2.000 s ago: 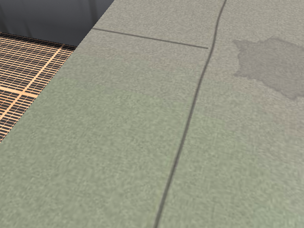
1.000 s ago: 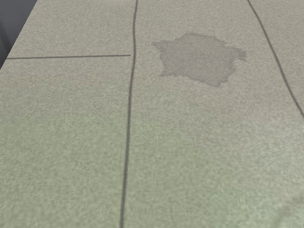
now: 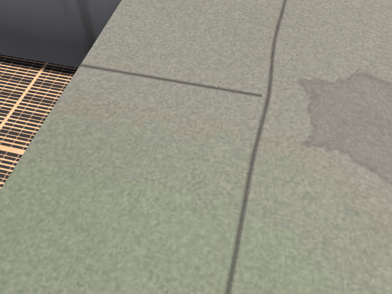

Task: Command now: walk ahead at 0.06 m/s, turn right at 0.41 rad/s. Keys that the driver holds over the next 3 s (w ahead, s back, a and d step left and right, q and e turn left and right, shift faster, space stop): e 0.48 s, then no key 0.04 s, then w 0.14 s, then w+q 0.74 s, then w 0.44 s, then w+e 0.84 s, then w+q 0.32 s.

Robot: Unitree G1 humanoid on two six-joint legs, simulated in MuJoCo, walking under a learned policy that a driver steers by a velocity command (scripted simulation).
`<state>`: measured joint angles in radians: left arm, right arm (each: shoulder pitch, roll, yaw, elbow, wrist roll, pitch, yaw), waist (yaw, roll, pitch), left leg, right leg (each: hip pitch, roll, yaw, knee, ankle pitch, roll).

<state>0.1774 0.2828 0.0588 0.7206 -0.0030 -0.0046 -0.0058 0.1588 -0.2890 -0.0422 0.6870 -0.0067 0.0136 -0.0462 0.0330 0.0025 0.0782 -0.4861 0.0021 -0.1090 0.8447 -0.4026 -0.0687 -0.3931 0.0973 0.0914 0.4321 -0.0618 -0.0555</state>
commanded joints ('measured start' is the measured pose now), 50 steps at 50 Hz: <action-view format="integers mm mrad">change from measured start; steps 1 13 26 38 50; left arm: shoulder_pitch -60 81 5 112 182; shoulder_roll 176 144 96 123 160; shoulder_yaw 54 67 43 26 49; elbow -92 -61 -163 -87 15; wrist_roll -9 -14 -18 16 -6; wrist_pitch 7 56 69 -56 -66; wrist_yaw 19 34 -14 20 14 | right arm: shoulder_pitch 84 -49 -7 -8 -135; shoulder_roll -85 -101 -188 -105 -46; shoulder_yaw -28 -37 -81 -60 -19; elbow -40 -102 -55 1 -72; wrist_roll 2 -6 33 26 32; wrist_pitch -7 -38 -7 -68 -77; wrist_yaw -1 4 19 55 101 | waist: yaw -33 -1 -38 -4 59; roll -135 115 179 -108 -65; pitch -199 -108 -155 -43 61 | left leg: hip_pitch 126 318 378 -311 -280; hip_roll -25 251 301 102 84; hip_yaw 21 -99 65 73 95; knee -75 -505 -406 152 -194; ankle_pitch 71 523 606 296 381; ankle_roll -3 249 253 35 80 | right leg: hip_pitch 66 -245 79 379 450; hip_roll -232 -41 -89 -322 -384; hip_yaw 303 22 -161 133 -129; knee -156 803 114 -314 -325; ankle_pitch -152 -364 -227 -257 -21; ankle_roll -165 144 78 -138 -120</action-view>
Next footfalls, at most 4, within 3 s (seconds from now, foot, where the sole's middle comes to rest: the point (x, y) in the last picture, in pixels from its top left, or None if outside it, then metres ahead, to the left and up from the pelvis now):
0.12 left None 0.11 0.15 -0.77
0.56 right None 0.02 -0.10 -0.77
1.12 left None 0.39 0.06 -0.77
1.62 right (257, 221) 0.68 -0.16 -0.77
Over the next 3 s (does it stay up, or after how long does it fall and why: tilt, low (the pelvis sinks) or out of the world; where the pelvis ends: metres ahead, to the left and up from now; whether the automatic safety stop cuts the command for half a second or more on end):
stays up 1.22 -0.16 0.01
